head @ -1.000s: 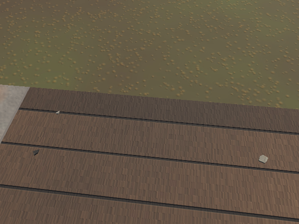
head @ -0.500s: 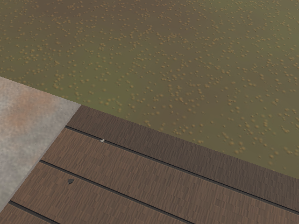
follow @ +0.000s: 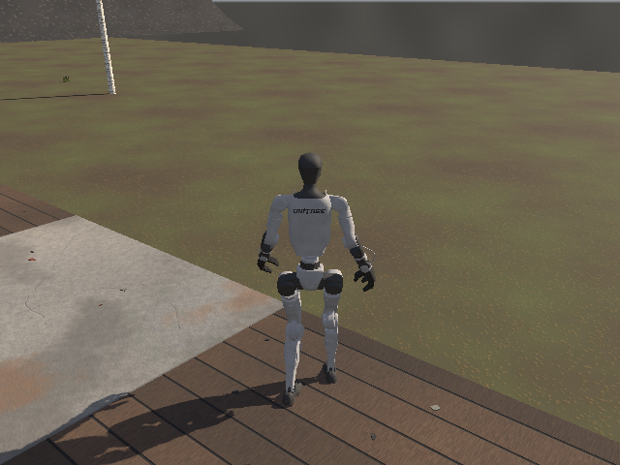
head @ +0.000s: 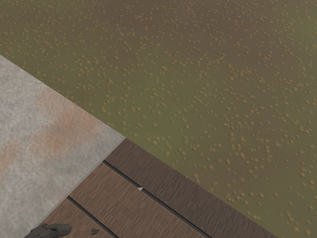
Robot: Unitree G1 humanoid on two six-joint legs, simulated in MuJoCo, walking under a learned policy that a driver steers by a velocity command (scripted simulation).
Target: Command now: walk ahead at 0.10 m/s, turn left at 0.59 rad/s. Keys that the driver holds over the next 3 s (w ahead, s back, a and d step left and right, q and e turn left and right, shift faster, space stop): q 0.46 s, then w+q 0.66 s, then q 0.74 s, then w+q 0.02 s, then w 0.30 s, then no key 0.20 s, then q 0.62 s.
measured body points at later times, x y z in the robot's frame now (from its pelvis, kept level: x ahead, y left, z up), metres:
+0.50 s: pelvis +0.03 +0.03 +0.01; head +0.05 +0.07 +0.46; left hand +0.10 +0.35 -0.10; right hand +0.23 -0.21 -0.07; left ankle +0.01 +0.13 -0.72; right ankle +0.10 -0.11 -0.65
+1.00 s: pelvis +0.16 +0.06 +0.02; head +0.18 +0.05 +0.47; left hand +0.07 +0.34 -0.08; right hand +0.43 -0.10 -0.08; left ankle +0.09 +0.18 -0.64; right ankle +0.19 -0.06 -0.72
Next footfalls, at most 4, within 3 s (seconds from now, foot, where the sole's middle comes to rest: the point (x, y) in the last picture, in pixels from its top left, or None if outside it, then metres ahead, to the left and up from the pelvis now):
0.38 left None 0.05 0.14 -0.76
0.82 right None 0.22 -0.04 -0.76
1.28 left None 0.31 0.37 -0.76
1.74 right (92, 228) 0.51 0.27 -0.76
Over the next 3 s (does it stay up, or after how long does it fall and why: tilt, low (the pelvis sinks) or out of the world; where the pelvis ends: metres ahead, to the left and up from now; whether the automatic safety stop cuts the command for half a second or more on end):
stays up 0.37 0.45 0.01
